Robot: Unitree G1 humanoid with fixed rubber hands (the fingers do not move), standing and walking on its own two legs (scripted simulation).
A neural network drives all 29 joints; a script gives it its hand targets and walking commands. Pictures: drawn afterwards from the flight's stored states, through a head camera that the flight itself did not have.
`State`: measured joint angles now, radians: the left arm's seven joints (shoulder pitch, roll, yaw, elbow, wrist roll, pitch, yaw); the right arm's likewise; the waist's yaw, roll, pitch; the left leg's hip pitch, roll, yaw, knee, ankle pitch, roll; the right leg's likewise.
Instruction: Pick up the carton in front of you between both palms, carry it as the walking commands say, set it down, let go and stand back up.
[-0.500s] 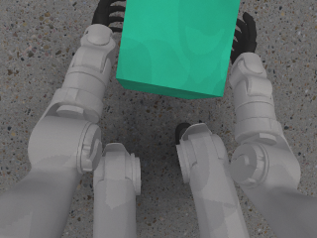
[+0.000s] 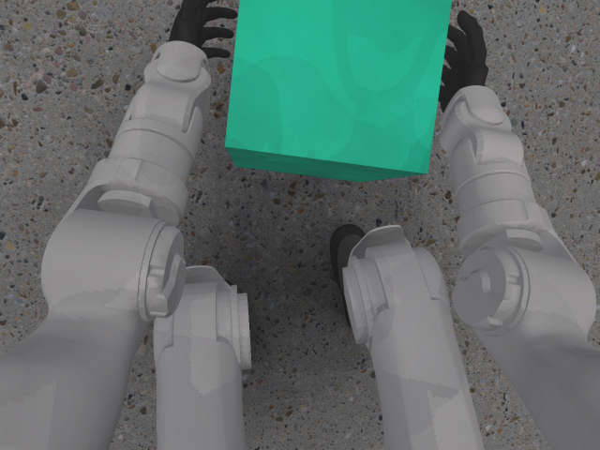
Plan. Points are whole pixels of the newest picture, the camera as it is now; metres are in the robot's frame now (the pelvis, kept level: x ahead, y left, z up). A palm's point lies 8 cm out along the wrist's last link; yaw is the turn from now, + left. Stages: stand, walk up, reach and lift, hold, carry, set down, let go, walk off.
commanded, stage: set down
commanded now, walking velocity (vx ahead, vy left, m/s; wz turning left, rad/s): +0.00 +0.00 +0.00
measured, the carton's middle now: (319, 94) +0.49 -0.10 -0.26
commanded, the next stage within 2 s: let go in 1.60 s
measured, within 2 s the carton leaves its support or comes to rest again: rests again in 0.06 s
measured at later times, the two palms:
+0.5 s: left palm (159, 53) +0.55 +0.08 -0.21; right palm (475, 108) +0.44 -0.28 -0.19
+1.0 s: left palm out of the picture +0.57 +0.07 -0.05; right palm (581, 79) +0.44 -0.29 -0.06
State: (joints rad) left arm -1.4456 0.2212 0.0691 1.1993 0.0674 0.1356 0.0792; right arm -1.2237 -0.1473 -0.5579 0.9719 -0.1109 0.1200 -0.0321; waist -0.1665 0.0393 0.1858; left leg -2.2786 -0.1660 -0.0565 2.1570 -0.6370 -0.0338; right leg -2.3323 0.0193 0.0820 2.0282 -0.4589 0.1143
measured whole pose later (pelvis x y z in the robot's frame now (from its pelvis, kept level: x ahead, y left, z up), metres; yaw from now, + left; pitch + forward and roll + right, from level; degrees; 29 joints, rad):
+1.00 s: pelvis +0.00 -0.01 +0.06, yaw -1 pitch +44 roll +0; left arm -1.31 0.36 0.07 1.05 -0.05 0.15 0.05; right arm -1.03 -0.17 -0.33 0.78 0.13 0.10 -0.13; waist -0.18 0.05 0.04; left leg -2.10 -0.05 -0.04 1.94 -0.62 -0.03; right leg -2.19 0.02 0.04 1.83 -0.41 0.05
